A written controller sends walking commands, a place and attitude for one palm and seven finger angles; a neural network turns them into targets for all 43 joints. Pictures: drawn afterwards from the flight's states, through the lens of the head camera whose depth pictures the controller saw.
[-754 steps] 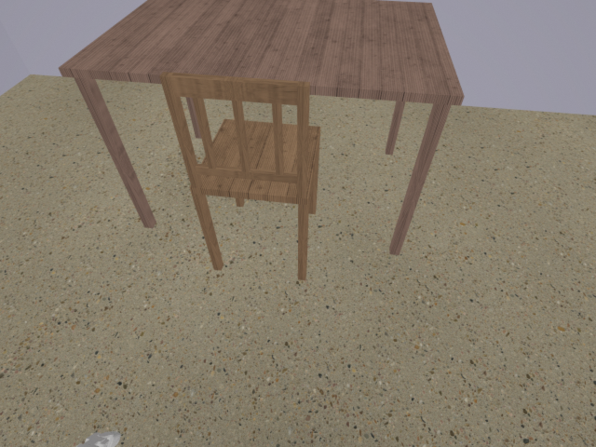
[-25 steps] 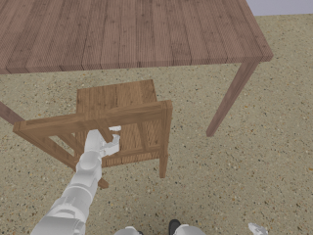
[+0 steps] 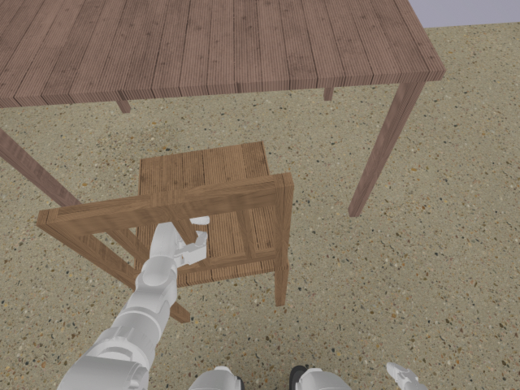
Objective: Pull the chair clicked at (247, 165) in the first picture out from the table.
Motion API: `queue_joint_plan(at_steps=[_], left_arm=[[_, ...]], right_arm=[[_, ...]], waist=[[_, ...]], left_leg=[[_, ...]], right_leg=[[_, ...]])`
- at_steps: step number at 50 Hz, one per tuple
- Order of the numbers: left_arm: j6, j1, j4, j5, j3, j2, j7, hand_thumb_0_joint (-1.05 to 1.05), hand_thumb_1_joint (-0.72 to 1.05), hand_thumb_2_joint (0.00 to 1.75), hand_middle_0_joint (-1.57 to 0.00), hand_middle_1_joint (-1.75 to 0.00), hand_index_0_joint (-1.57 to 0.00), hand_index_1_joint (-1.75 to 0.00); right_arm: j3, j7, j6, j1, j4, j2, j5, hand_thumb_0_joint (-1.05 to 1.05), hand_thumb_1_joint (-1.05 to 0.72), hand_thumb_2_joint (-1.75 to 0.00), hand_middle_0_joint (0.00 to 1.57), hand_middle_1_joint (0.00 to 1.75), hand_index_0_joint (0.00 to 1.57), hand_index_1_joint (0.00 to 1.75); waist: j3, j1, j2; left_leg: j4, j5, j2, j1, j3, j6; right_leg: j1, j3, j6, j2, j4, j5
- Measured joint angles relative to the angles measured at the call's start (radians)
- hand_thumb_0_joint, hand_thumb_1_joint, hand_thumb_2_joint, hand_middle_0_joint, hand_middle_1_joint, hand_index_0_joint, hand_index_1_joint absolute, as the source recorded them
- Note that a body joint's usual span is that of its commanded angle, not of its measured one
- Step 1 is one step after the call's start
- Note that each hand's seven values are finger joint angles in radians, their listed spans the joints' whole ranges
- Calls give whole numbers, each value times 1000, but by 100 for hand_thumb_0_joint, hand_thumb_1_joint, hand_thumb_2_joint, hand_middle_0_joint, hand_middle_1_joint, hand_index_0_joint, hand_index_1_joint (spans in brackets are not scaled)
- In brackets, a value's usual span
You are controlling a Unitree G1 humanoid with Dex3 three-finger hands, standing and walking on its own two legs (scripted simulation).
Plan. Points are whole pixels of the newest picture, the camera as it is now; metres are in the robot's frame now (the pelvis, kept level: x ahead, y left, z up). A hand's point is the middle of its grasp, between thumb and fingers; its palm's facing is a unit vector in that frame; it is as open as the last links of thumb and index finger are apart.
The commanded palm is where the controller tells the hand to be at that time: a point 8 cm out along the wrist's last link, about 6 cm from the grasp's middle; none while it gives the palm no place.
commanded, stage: step backward, pulling the chair out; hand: left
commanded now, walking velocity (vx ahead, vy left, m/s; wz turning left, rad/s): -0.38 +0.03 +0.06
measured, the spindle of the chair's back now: (193, 242) +0.37 +0.14 -0.10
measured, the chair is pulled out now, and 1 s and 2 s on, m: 0.19 0.35 0.50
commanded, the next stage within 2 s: none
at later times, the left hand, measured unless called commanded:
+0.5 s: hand (199, 297) +0.26 +0.11 -0.06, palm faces -0.01 -0.99 -0.16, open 5.3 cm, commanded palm +0.24 +0.16 -0.06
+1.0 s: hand (190, 350) +0.18 +0.11 -0.06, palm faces -0.05 -0.99 -0.16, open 5.3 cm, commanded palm +0.16 +0.17 -0.06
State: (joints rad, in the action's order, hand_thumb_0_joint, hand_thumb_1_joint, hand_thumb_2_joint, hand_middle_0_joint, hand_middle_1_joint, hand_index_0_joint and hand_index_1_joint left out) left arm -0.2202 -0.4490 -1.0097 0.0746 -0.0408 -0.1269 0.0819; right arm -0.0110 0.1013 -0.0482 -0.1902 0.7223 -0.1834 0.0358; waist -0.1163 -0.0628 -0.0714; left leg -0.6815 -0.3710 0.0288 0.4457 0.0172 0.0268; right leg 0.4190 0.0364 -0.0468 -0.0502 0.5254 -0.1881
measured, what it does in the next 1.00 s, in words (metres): walks backwards: left foot, then left foot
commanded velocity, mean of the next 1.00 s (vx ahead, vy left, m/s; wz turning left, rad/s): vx -0.38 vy -0.04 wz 0.03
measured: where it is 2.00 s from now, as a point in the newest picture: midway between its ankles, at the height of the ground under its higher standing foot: outside the picture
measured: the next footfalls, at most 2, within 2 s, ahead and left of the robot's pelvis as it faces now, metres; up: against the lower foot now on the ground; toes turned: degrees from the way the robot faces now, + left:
left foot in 0.10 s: +0.01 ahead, +0.14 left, +0.00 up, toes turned +0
left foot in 0.56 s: -0.08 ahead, +0.13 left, +0.00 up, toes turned +1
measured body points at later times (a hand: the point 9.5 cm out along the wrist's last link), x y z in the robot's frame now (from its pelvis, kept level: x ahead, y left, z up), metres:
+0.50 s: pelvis -0.09 +0.00 +0.00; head -0.01 -0.02 +0.44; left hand +0.26 +0.16 -0.05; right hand +0.01 -0.26 -0.13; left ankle -0.10 +0.13 -0.71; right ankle +0.00 -0.10 -0.73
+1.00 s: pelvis -0.17 +0.01 +0.00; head -0.09 +0.01 +0.44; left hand +0.18 +0.17 -0.05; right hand -0.07 -0.26 -0.13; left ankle -0.12 +0.13 -0.73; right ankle -0.05 -0.11 -0.73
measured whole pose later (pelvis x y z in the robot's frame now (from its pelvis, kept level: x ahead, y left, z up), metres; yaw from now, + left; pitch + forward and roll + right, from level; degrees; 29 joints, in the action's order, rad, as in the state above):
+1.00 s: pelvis -0.17 +0.01 +0.00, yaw +2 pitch +2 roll +0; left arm -0.17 -0.45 -0.97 0.04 0.02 -0.13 0.10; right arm 0.00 0.12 -0.03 -0.20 0.71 -0.25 0.03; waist -0.13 -0.09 -0.01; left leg -0.60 -0.19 0.01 0.41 -0.01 0.00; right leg 0.47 0.03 0.00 0.02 0.52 -0.11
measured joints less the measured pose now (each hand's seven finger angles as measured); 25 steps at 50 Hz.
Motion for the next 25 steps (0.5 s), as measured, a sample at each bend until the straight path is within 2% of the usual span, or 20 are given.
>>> queue_joint_plan(at_steps=[3,4,6,9,11,13,15,19,22,25], left_arm=[[11,-16,-1,-9,2,9,7,6,68,80,-32,-112,-50,-145],[16,-19,5,-12,8,12,10,6,68,79,-32,-112,-50,-145],[27,-23,24,-16,25,13,14,5,68,79,-31,-113,-50,-145],[40,-12,61,-11,49,-7,18,5,69,78,-30,-115,-50,-145],[43,7,85,-13,54,-15,14,5,69,78,-30,-115,-50,-145],[42,27,98,-14,53,-19,11,4,68,78,-30,-116,-50,-145],[35,31,99,-15,45,-22,11,4,68,78,-30,-116,-50,-145],[26,27,81,-10,22,-27,11,5,67,79,-32,-116,-50,-145],[25,16,56,-11,15,-15,15,5,67,79,-31,-115,-50,-145],[36,3,43,-19,21,3,21,5,68,79,-30,-115,-50,-145]], right_arm=[[10,7,18,-11,23,-39,1,0,-90,-90,21,30,21,30],[13,11,23,-16,25,-54,1,0,-90,-90,21,30,21,30],[21,18,28,-22,27,-81,0,0,-90,-90,20,30,21,30],[32,23,14,-26,2,-91,-4,1,-90,-90,20,30,21,30],[37,21,8,-38,-25,-90,-15,1,-90,-90,20,29,21,30],[41,15,5,-46,-37,-82,-21,1,-90,-90,20,29,21,30],[39,6,4,-36,-38,-70,-25,1,-90,-90,20,29,20,30],[28,-1,2,-10,-37,-43,-10,0,-90,-90,20,29,21,30],[25,3,11,3,-29,-45,-1,0,-90,-90,20,30,21,30],[19,6,23,7,-16,-57,1,0,-90,-90,20,30,21,30]], waist=[[5,-13,5],[7,-19,6],[6,-31,10],[-12,-24,62],[-13,-23,75],[-8,-16,77],[-22,-5,65],[-36,-10,39],[-22,-19,27],[-4,-22,34]], left_leg=[[-37,-49,-22,-6,27,3],[-4,-34,-19,-26,29,2],[85,74,-14,-60,25,-10],[130,113,-39,-78,-9,-23],[141,118,-45,-79,-19,-25],[137,121,-41,-74,-23,-22],[129,123,-21,-73,-24,-14],[104,133,13,-52,-8,7],[-19,-30,-3,-12,19,6],[-51,-88,-29,-27,27,4]], right_leg=[[24,7,4,16,-6,22],[33,12,8,21,-7,28],[49,21,19,34,-2,37],[55,-11,32,58,-6,64],[56,-27,36,64,38,32],[29,-37,36,61,55,-24],[14,-35,27,43,31,-1],[5,-15,9,11,-8,39],[21,-1,3,12,-25,63],[39,4,8,32,-46,91]])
